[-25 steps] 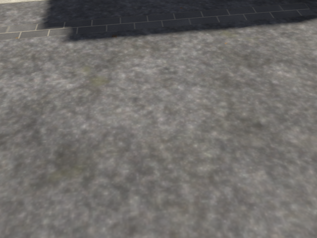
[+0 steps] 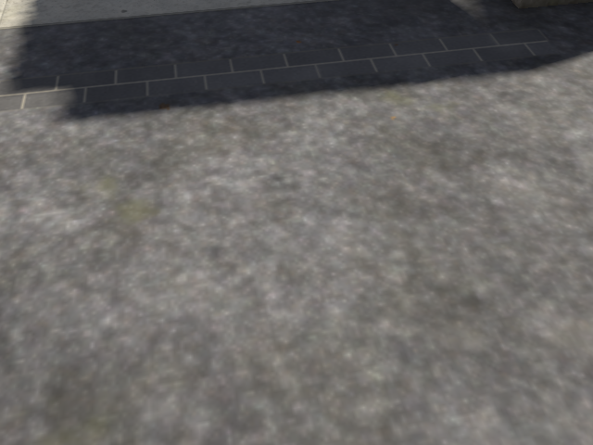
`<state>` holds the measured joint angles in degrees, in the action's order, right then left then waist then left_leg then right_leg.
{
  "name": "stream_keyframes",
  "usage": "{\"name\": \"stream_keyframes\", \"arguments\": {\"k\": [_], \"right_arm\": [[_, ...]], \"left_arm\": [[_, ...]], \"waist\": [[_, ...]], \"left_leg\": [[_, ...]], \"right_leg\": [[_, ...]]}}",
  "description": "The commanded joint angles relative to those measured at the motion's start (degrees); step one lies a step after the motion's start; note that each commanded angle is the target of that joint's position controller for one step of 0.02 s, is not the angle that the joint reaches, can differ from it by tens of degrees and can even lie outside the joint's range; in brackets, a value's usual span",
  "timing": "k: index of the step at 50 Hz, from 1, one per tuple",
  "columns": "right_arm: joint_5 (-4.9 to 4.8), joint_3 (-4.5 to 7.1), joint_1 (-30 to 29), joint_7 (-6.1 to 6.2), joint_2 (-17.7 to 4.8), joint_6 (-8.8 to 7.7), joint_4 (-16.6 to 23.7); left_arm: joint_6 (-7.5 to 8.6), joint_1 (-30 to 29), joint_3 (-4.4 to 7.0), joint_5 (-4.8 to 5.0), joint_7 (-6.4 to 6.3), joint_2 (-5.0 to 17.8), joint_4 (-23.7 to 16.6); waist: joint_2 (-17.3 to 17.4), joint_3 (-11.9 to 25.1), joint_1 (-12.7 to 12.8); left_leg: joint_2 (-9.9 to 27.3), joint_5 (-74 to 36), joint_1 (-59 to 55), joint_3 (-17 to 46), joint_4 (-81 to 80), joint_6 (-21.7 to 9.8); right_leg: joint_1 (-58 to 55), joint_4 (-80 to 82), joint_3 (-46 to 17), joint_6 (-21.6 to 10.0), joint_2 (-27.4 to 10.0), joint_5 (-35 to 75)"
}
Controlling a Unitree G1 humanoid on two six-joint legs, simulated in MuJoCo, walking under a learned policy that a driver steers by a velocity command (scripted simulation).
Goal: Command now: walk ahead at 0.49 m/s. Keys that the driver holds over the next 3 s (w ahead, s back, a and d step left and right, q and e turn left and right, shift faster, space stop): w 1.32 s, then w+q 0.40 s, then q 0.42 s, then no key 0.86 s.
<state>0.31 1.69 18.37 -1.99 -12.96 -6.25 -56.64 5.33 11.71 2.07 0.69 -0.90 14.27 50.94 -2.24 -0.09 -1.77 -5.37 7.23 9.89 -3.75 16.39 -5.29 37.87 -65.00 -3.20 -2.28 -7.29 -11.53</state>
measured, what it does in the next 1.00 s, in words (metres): walks ahead: right foot, then left foot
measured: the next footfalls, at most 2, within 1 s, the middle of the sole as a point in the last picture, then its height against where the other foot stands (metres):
right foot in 0.30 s outside the picture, level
left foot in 0.86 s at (268, 392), level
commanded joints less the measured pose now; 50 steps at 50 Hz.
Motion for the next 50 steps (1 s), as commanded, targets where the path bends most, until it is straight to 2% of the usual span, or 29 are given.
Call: {"name": "stream_keyframes", "arguments": {"k": [1, 5, 10, 12, 13, 14, 15, 16, 17, 18, 19, 20, 22, 23, 25, 28, 32, 36, 38, 40, 41, 42, 43, 44, 45, 46, 47, 48, 50], "right_arm": [[-0.1, 1.22, -2.36, 1.13, -7.62, -1.0, 3.18], [-1.02, 1.5, 2.26, 1.96, -9.22, -0.25, 2.18], [-1.53, 1.84, 6.39, 2.1, -9.76, 0.96, 0.27], [-1.56, 2.19, 5.77, 2.23, -10.47, 1.58, 0.2], [-1.51, 2.26, 4.56, 2.25, -10.84, 1.9, 0.46], [-1.18, 1.88, 3.67, 2.23, -9.92, 2.21, 0.81], [-0.29, 0.82, 3.16, 2.21, -7.59, 2.15, 2.25], [-0.4, -1.22, 9.42, 1.67, -0.7, 0.83, 2.79], [-1.35, -0.47, 8.22, 1.44, -4.34, -0.66, 2.07], [-2.73, 0.77, 3.31, 1.21, -8.97, -1.49, 3.78], [-2.75, 0.88, -0.24, 1.47, -9.25, -1.55, 4.74], [-1.86, 1.1, -2.15, 1.79, -8.41, -1.19, 5.07], [-1.28, 1.35, -0.33, 2.07, -6.29, 0.49, 4.59], [-1.23, 1.28, 0.43, 2.15, -5.19, 1.12, 4.29], [-0.93, 1.49, -1.73, 2.34, -5.13, 1.7, 5.25], [-0.54, 1.64, -8.37, 2.27, -4.77, 1.65, 7.5], [-0.88, 1.22, -16.46, 1.63, -3.7, 1.2, 9.63], [-1.41, 0.93, -22.51, 0.57, -3.85, 0.77, 11.82], [-1.52, 0.96, -23.82, -0.16, -4.33, 0.34, 12.85], [-1.54, 1.44, -21.65, -0.59, -5.6, -0.04, 12.7], [-1.48, 2.13, -17.93, -0.53, -6.9, -0.17, 11.8], [-1.37, 3.41, -9.72, -0.25, -8.93, -0.17, 9.19], [-0.99, 4.82, 1.27, 0.26, -12.55, -0.09, 6.32], [-0.02, 6.24, 8.62, 0.57, -18.37, 0.3, 4.85], [-0.49, 4.85, 8.45, 0.41, -14.29, 0.41, 4.78], [-0.99, 3.88, 3.32, 0.44, -11.2, 0.25, 5.46], [-0.99, 3.19, -2.08, 0.48, -9.05, 0.25, 6.84], [-0.56, 2.59, -5.92, 0.22, -7.15, 0.18, 7.33], [0.23, 1.99, -7.74, -0.18, -5.15, -0.17, 6.84]], "left_arm": [[-0.21, 1.9, 0.73, -0.71, -0.37, 2.56, -2.43], [0.44, -7.38, 0.34, -0.16, 0.35, 1.62, -4.82], [0.97, -14.24, 0.18, 0.58, 2.09, 2.55, -7.66], [1.49, -12.65, 0.61, 0.59, 2.65, 3.85, -7.91], [1.72, -9.19, 1.22, 0.52, 2.71, 4.99, -7.18], [1.85, -1.17, 2.56, 0.43, 2.51, 7.21, -4.71], [1.94, 10.7, 4.1, -0.03, 2.04, 11.72, -1.96], [1.37, 17.31, 5.55, -0.61, 2.11, 17.39, -0.34], [1.39, 17.27, 4.03, -0.52, 2.24, 12.07, -0.42], [1.51, 11.74, 2.95, -0.32, 2.23, 9.08, -1.44], [1.39, 6.17, 2.22, -0.36, 2.27, 7.19, -2.86], [1.38, 2.75, 1.71, -0.62, 2.61, 5.51, -3.29], [1.65, 1.24, 1.19, -1.01, 3.04, 3.69, -2.68], [1.82, 2.28, 1.34, -0.95, 3.03, 4.15, -1.94], [1.94, 4.45, 1.82, -0.99, 2.56, 5.86, -0.63], [1.33, 7.28, 1.96, -0.84, 1.56, 6.52, 0.7], [0.88, 10.41, 2.02, -0.3, 0.83, 7.36, 2.11], [0.08, 14.01, 2.3, 0.11, 0.57, 7.71, 4.36], [-0.44, 14.13, 2.61, 0.28, 0.27, 8.1, 4.97], [-0.93, 12.88, 2.98, 0.36, 0.08, 8.87, 4.97], [-1.18, 11.62, 3.12, 0.31, 0.06, 9.4, 4.7], [-1.52, 10.51, 2.85, 0.11, 0.08, 8.74, 4.41], [-1.55, 10.25, 2.05, -0.52, 0.11, 7.13, 3.35], [-0.4, 16.99, 0.01, -0.77, 0.82, 0.34, 2.69], [1.23, 16.41, 0.14, 0.08, 1.18, 1.72, 3.68], [2.14, 10.95, 1.53, 1.69, 1.39, 6.82, 2.02], [2.38, 6.76, 1.65, 1.92, 1.11, 7.48, 0.82], [2.05, 4.66, 1.98, 1.15, 0.61, 7.03, 0.49], [0.33, 6.89, 2.28, 0.38, 0.15, 4.7, 1.01]], "waist": [[4.26, -3.11, 2.68], [4.39, -3.1, -0.7], [5.25, -4.64, -2.7], [6.08, -3.71, -1.05], [6.62, -1.88, 1.28], [5.97, 2.76, 5.17], [1.86, 11.49, 9.53], [-13.04, 19.09, 7.97], [-11.77, 20.96, 8.53], [-8.36, 12.82, 7.31], [-3.77, 8.48, 5.49], [-0.82, 4.68, 3.93], [-2.39, 2.63, 1.11], [-2.2, 2.04, 0.62], [-1.15, 0.42, 0.42], [-0.64, -1.11, 1.81], [-1.08, -2.9, 4.26], [-1.24, -5.18, 5.99], [-1.45, -5.49, 5.52], [-2.33, -3.8, 3.64], [-3.19, -1.33, 1.38], [-2.76, 3.34, -2.76], [0.23, 11.03, -6.77], [14.27, 19.85, -4.96], [16.17, 23.54, -5.19], [12.83, 14.37, -4.42], [8.44, 8.73, -2.71], [5.17, 4.55, -0.83], [7.26, 2.47, 2.4]], "left_leg": [[16.02, -4.16, 6.07, 11.82, -11.64, -9.82], [15.11, -4.88, 1.17, 9.03, -10.62, -7.25], [18.83, -3.39, -8.3, 10.29, -6.39, -6.42], [20.13, -6.72, -10.73, 11.05, -3.11, -5.49], [19.53, -14.02, -10.71, 10.29, 0.89, -4.65], [16.54, -23.06, -9.33, 7.83, 10.34, -3.29], [12.94, -18.52, 0.01, 4.37, 27.18, -1.13], [2.75, 6.0, 24.7, 0.99, 49.51, 3.3], [3.18, 23.26, 32.03, 9.85, 58.61, 2.48], [6.56, 19.69, 36.17, 10.48, 61.0, 1.15], [9.82, 14.33, 34.38, 8.72, 59.06, 0.9], [11.61, 10.62, 32.3, 8.02, 55.2, 1.17], [13.5, 6.8, 26.27, 7.89, 50.3, 1.68], [13.48, 5.92, 25.62, 7.32, 49.17, 2.1], [13.74, 2.33, 28.46, 7.02, 45.4, 3.04], [13.71, -5.32, 32.71, 6.69, 35.73, 4.12], [11.72, -13.45, 30.17, 4.62, 22.85, 4.15], [10.64, -11.67, 31.36, 4.28, 16.67, 3.27], [10.32, -8.31, 31.24, 4.38, 14.72, 2.05], [8.9, -4.22, 25.93, 3.21, 13.25, 0.63], [7.01, -2.94, 19.45, 1.57, 12.78, -0.28], [4.9, -3.34, 8.36, -0.11, 11.98, -1.66], [10.25, -4.72, -9.23, 5.9, 13.97, -4.54], [25.21, 3.38, -32.28, 32.21, 10.37, -13.89], [28.23, 7.99, -34.2, 46.69, 1.53, -15.37], [26.28, 9.36, -26.8, 38.59, 0.76, -11.92], [24.17, 6.03, -17.46, 30.22, -0.41, -9.77], [21.77, 1.77, -8.72, 24.35, -2.51, -8.56], [18.4, -1.54, 0.0, 17.92, -6.16, -7.31]], "right_leg": [[1.07, 8.32, -0.1, 1.54, -2.38, 9.26], [-0.98, 24.78, 2.18, 2.01, 0.29, 17.57], [-0.65, 33.27, 2.43, 0.8, 1.89, 12.26], [-4.23, 35.61, 3.01, -0.83, 2.91, 7.66], [-9.68, 36.83, 4.35, -1.84, 4.41, 6.15], [-20.09, 37.93, 5.69, -3.35, 6.28, 5.87], [-37.45, 36.59, -2.11, -7.0, -0.75, 7.04], [-59.48, 41.23, -27.74, -15.84, -14.05, -2.12], [-60.1, 47.78, -38.81, -16.1, -15.74, -5.68], [-53.05, 48.17, -30.67, -13.28, -14.2, -4.45], [-44.79, 49.26, -22.54, -11.77, -11.9, 0.58], [-37.53, 51.55, -17.25, -11.08, -9.47, 4.65], [-30.39, 54.96, -10.89, -10.01, -6.07, 8.53], [-29.03, 55.88, -8.89, -10.47, -5.48, 11.36], [-28.97, 57.13, -6.28, -11.09, -5.32, 16.06], [-31.22, 57.97, -3.69, -10.52, -4.93, 18.06], [-32.35, 59.02, -0.54, -8.98, -3.62, 14.69], [-38.86, 57.19, -0.66, -8.83, -6.05, 13.71], [-42.15, 54.98, -1.01, -8.3, -7.69, 15.79], [-43.59, 51.5, -0.79, -7.32, -8.24, 22.79], [-43.25, 47.29, 0.03, -6.61, -7.53, 32.0], [-41.09, 37.93, 2.13, -5.32, -4.82, 39.5], [-31.1, 22.92, 4.36, -3.38, -1.66, 32.43], [-6.95, -0.93, 5.99, 1.06, 8.33, 4.89], [1.08, -10.31, -3.01, 0.57, 10.29, -20.63], [6.31, -13.62, -3.72, -0.64, 6.59, -18.04], [5.69, -11.45, -1.81, -1.21, 3.18, -12.33], [3.05, -7.56, -0.75, -1.05, 0.97, -8.0], [-3.75, -2.54, -1.0, -0.91, -1.32, -3.7]]}}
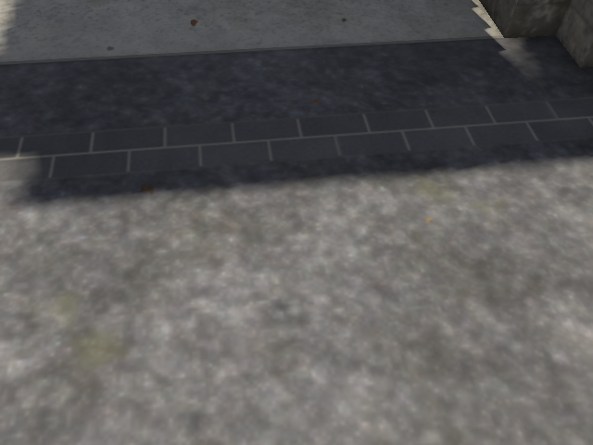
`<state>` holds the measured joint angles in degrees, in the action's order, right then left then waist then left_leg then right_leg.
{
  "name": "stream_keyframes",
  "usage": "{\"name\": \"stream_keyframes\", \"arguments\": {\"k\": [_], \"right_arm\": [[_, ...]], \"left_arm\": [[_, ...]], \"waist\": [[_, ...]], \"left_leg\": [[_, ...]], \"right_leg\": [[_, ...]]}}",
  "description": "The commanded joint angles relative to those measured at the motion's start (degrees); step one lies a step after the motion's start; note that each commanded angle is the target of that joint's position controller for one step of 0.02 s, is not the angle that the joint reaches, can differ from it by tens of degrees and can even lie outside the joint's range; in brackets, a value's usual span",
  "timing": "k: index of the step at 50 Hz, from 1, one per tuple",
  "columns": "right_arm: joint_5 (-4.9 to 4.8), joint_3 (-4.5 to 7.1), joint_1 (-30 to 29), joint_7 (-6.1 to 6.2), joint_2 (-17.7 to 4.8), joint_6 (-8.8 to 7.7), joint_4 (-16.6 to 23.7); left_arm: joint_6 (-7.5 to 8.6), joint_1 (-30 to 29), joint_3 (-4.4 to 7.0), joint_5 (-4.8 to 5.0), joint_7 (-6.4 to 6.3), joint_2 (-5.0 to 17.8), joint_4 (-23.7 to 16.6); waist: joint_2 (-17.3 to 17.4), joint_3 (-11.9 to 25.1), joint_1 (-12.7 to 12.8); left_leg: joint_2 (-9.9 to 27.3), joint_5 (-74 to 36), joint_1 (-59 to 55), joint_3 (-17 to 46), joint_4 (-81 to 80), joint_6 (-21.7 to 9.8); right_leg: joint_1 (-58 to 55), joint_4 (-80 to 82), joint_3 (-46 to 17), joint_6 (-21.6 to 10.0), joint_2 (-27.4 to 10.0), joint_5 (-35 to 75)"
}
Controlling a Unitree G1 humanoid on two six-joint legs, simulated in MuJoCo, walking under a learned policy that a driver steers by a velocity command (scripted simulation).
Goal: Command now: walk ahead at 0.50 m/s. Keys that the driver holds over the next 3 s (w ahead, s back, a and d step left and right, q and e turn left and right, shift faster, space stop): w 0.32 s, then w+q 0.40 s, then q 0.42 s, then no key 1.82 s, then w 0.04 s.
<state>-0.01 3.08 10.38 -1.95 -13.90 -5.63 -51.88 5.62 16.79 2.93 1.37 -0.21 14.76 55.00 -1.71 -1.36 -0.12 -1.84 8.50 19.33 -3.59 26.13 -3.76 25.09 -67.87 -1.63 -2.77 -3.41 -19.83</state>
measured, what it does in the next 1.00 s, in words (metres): walks ahead, turning left: right foot, then left foot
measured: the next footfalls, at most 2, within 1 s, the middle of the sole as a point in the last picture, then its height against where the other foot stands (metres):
right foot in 0.42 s outside the picture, level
left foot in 0.94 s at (244, 379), level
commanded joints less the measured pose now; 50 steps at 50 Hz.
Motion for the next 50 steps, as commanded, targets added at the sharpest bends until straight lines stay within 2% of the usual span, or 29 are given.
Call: {"name": "stream_keyframes", "arguments": {"k": [1, 4, 6, 10, 15, 17, 18, 19, 20, 21, 22, 23, 24, 25, 26, 27, 29, 32, 36, 38, 40, 42, 43, 45, 46, 47, 48, 49, 50], "right_arm": [[0.47, 0.73, 1.14, -0.18, -4.62, -0.96, 1.43], [0.39, 1.3, 4.26, 0.82, -7.17, -1.14, -0.17], [0.21, 1.27, 6.38, 1.54, -7.44, -0.76, -0.97], [-0.36, 1.17, 9.71, 2.19, -7.98, -0.28, -2.2], [-0.79, 1.52, 14.42, 2.43, -8.58, 0.83, -4.78], [-1.04, 1.84, 14.74, 2.66, -8.94, 1.35, -5.31], [-1.15, 1.98, 14.25, 2.73, -9.23, 1.6, -5.33], [-1.21, 2.17, 12.99, 2.75, -9.86, 1.81, -5.0], [-1.24, 2.04, 11.29, 2.7, -9.69, 2.03, -4.48], [-0.75, 1.29, 10.32, 2.59, -7.91, 1.98, -3.39], [-0.06, -0.38, 15.29, 2.27, -2.0, 1.16, -2.02], [-1.42, -0.79, 17.31, 1.97, -1.28, -0.07, -3.06], [-3.04, 0.98, 12.8, 1.99, -7.43, -0.58, -2.41], [-3.2, 1.2, 8.71, 2.19, -7.96, -0.57, -1.19], [-2.7, 1.41, 6.78, 2.57, -6.98, -0.1, -0.96], [-2.19, 1.96, 7.19, 2.84, -6.21, 0.81, -1.23], [-2.18, 1.86, 9.6, 2.73, -3.01, 2.49, -1.69], [-1.81, 2.37, 6.64, 2.9, -2.94, 3.69, 0.21], [-1.23, 2.41, 0.81, 1.78, -2.68, 3.32, 2.61], [-0.64, 1.89, -3.92, 0.97, -1.85, 3.13, 4.52], [-0.16, 1.49, -7.53, 0.12, -1.22, 3.12, 6.63], [-0.3, 1.72, -8.05, -0.63, -2.09, 3.5, 8.27], [-0.3, 2.1, -7.15, -0.9, -3.12, 3.7, 8.85], [-0.39, 3.41, -1.02, -1.21, -6.12, 3.78, 8.5], [-0.56, 4.78, 5.77, -0.94, -8.78, 3.51, 6.96], [-0.36, 6.41, 9.85, 0.38, -13.57, 3.49, 6.45], [0.28, 6.8, 8.02, 1.51, -18.85, 3.85, 7.28], [1.02, 5.97, 8.68, 0.72, -17.58, 3.42, 9.89], [0.74, 5.26, 6.69, 0.36, -14.48, 3.24, 11.16]], "left_arm": [[-0.6, 2.75, 1.33, -0.39, -0.62, 2.92, -2.76], [-1.3, -1.72, 1.7, -0.9, -0.9, 3.27, -4.55], [-1.16, -6.02, 1.78, -1.18, -0.78, 3.09, -5.95], [-0.66, -13.73, 1.18, -0.84, 0.07, 1.71, -8.02], [-0.06, -21.47, 0.53, -0.21, 1.65, 1.77, -10.92], [0.4, -22.34, 0.6, -0.17, 2.31, 2.51, -11.92], [0.65, -20.91, 0.9, -0.15, 2.45, 3.3, -11.85], [0.91, -17.61, 1.49, -0.21, 2.41, 4.6, -11.17], [1.12, -10.38, 2.62, -0.38, 2.14, 6.53, -9.08], [1.27, 0.74, 4.06, -0.95, 1.56, 10.11, -6.19], [1.0, 9.23, 5.53, -2.15, 0.95, 16.2, -4.87], [0.7, 10.37, 4.52, -1.81, 1.09, 13.07, -4.28], [0.76, 5.92, 3.25, -1.4, 0.98, 8.96, -5.0], [0.78, 0.95, 2.47, -1.25, 0.84, 6.53, -6.0], [0.92, -3.18, 1.83, -1.38, 1.05, 4.61, -6.21], [1.22, -5.7, 1.39, -1.74, 1.19, 3.0, -6.17], [1.49, -6.55, 1.54, -2.21, 1.24, 2.8, -5.21], [1.76, -5.38, 2.23, -2.56, 0.42, 4.85, -3.99], [1.27, -3.83, 2.57, -2.53, -0.75, 6.18, -3.18], [0.71, -4.14, 2.66, -2.31, -1.44, 7.0, -3.38], [-0.2, -2.61, 2.93, -1.78, -2.13, 8.14, -2.98], [-1.28, -1.82, 3.34, -0.91, -2.45, 9.4, -2.73], [-1.73, -2.47, 3.63, -0.4, -2.6, 10.17, -3.0], [-2.54, -4.77, 4.22, 0.64, -2.91, 11.47, -3.98], [-2.87, -6.06, 4.11, 0.88, -2.79, 11.15, -4.55], [-2.65, -3.87, 3.63, -0.33, -2.41, 9.81, -4.98], [-2.02, 1.16, 1.43, -4.33, -1.54, 1.84, -6.81], [-0.94, 3.5, 1.19, -2.25, -0.63, 4.28, -7.23], [-0.69, -3.11, 2.0, 0.05, -0.44, 7.18, -8.41]], "waist": [[6.69, 3.27, 1.24], [5.07, 0.75, 1.04], [4.57, 0.02, -0.01], [4.91, -1.45, -2.39], [4.81, -3.99, -4.77], [5.29, -4.04, -4.1], [5.78, -3.29, -2.84], [6.65, -1.38, -0.7], [6.5, 2.76, 3.32], [4.8, 10.58, 7.7], [-7.21, 20.77, 7.35], [-14.34, 26.97, 7.12], [-8.93, 17.93, 6.87], [-6.06, 11.3, 5.41], [-2.76, 6.65, 3.56], [-3.59, 3.95, 1.59], [-4.27, 2.21, -0.42], [-2.26, -0.11, -1.02], [-1.5, -1.49, -0.03], [-0.69, -3.49, 1.03], [-0.66, -3.67, 2.25], [-1.99, -2.33, 2.06], [-2.82, -1.24, 1.17], [-3.98, 2.58, -2.47], [-2.27, 6.08, -6.13], [4.29, 9.71, -7.57], [18.34, 14.57, -0.15], [13.77, 28.1, -1.84], [6.63, 23.74, -3.85]], "left_leg": [[14.33, -4.74, -7.72, 15.94, -17.09, -9.37], [14.28, -9.76, -7.99, 12.72, -19.2, -10.21], [14.01, -11.48, -10.27, 11.28, -19.5, -9.55], [12.47, -10.29, -12.46, 7.8, -20.0, -7.67], [15.52, -10.47, -21.14, 7.95, -17.01, -7.61], [17.03, -13.76, -23.58, 9.07, -14.27, -7.04], [17.29, -16.89, -23.88, 9.7, -12.45, -6.57], [16.83, -24.01, -23.32, 9.8, -9.09, -6.01], [14.45, -31.76, -21.33, 8.43, -1.49, -4.87], [11.02, -28.0, -12.65, 6.36, 11.83, -2.99], [2.67, -4.0, 8.98, 2.44, 34.7, 1.03], [-1.25, 24.66, 18.82, 9.56, 46.49, 1.63], [2.54, 22.25, 23.56, 12.07, 51.09, 0.84], [5.78, 16.93, 24.1, 10.07, 50.25, 0.31], [7.87, 12.57, 21.5, 9.34, 46.95, 0.4], [9.55, 9.58, 18.47, 9.65, 43.75, 0.3], [10.33, 6.81, 14.36, 9.35, 41.96, 0.39], [10.36, 0.65, 18.99, 10.29, 38.2, 1.05], [9.52, -9.74, 21.33, 8.98, 25.94, 1.75], [8.58, -12.74, 19.18, 5.19, 18.87, 1.87], [7.42, -12.64, 17.59, 2.05, 14.6, 1.83], [6.2, -9.08, 16.24, 0.62, 12.24, 1.1], [5.05, -6.09, 14.58, -0.21, 11.43, 0.3], [1.49, -1.03, 7.1, -2.35, 9.21, -1.84], [-0.84, -5.79, -1.72, -2.73, 3.38, -3.54], [2.87, -24.87, -14.2, 4.75, 0.62, -6.11], [16.3, -55.76, -30.76, 24.28, 7.76, -14.01], [24.15, -44.17, -36.41, 42.09, 1.14, -23.24], [21.07, -34.91, -32.29, 36.7, -2.18, -20.37]], "right_leg": [[8.07, 1.59, -2.07, -0.11, -5.36, 5.4], [13.06, 8.5, -1.69, 1.4, -5.92, 11.82], [16.12, 14.97, -1.49, 2.12, -5.79, 17.59], [14.48, 28.04, 0.51, 2.16, -3.67, 26.34], [16.22, 35.88, 1.29, 1.27, -2.04, 23.16], [14.7, 37.87, 1.18, 0.03, -1.41, 19.13], [11.57, 39.01, 1.37, -0.56, -0.62, 17.16], [5.65, 39.83, 2.42, -1.27, 0.98, 15.52], [-4.89, 41.33, 3.88, -2.44, 2.84, 16.18], [-22.56, 38.77, 0.4, -4.93, -0.86, 18.14], [-46.69, 39.33, -20.71, -11.66, -16.5, 15.25], [-51.02, 48.32, -39.11, -15.87, -22.59, 8.4], [-43.46, 49.76, -31.91, -12.57, -20.38, 4.7], [-34.58, 51.17, -23.08, -9.98, -18.34, 5.48], [-25.87, 53.98, -16.84, -8.49, -15.9, 7.81], [-20.26, 56.32, -11.46, -7.15, -13.53, 9.72], [-14.7, 59.26, -5.41, -6.93, -12.08, 13.16], [-14.59, 60.91, 0.66, -7.57, -12.09, 19.21], [-17.61, 61.48, 7.04, -6.57, -11.21, 22.12], [-17.16, 60.19, 11.14, -5.76, -10.54, 29.27], [-19.32, 56.9, 13.37, -5.38, -11.09, 36.81], [-23.35, 52.86, 13.98, -4.79, -12.34, 42.49], [-25.02, 50.01, 14.1, -4.24, -12.78, 47.34], [-26.6, 39.75, 14.19, -2.61, -12.53, 57.01], [-25.15, 29.65, 15.01, -0.57, -10.24, 54.15], [-15.69, 14.38, 15.36, 3.43, -6.54, 37.24], [4.77, -5.8, 12.44, 7.04, 3.01, -19.39], [10.16, -16.11, -1.22, 7.09, 6.32, -24.06], [13.44, -16.27, -3.83, 5.7, 4.05, -18.14]]}}
Over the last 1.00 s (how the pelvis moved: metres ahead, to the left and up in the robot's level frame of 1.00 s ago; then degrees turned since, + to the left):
0.55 -0.01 -0.01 1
